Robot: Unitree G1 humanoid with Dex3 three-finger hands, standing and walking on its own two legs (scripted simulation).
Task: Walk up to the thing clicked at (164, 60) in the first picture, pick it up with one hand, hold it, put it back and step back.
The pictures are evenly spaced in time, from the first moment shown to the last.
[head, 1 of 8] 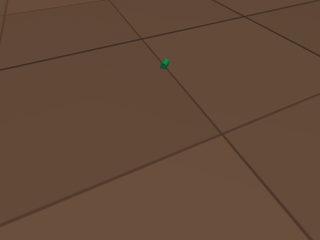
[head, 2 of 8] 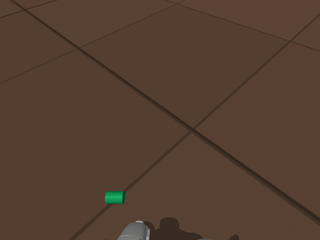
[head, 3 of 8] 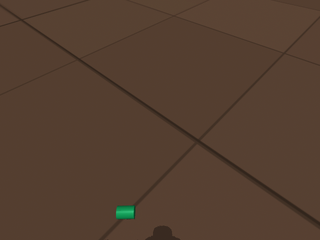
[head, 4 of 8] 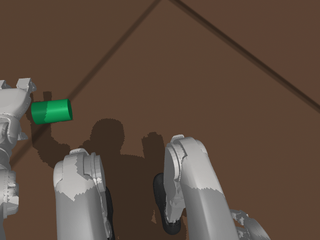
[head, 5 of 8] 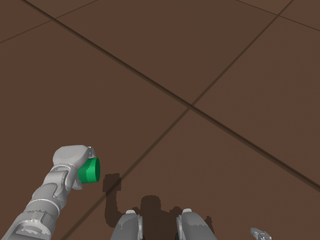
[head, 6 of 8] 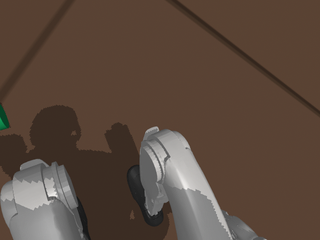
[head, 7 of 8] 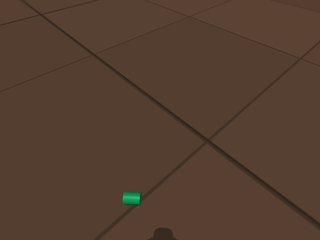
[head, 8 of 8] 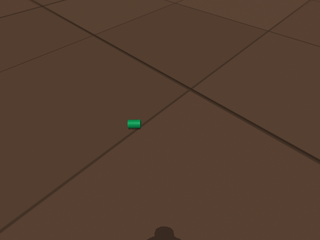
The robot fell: no
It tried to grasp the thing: yes
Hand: left
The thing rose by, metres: 0.67
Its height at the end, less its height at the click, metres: +0.00
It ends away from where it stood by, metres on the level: 0.04
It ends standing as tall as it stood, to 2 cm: yes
